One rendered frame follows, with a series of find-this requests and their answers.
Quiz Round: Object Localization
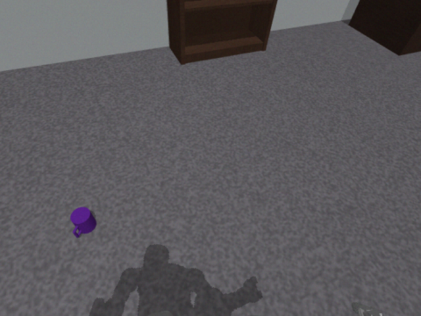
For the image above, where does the bookshelf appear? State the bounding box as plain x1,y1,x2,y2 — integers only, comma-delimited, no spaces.
167,0,278,65

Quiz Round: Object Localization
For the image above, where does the right robot hand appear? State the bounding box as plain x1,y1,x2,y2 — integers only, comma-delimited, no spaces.
351,302,382,316

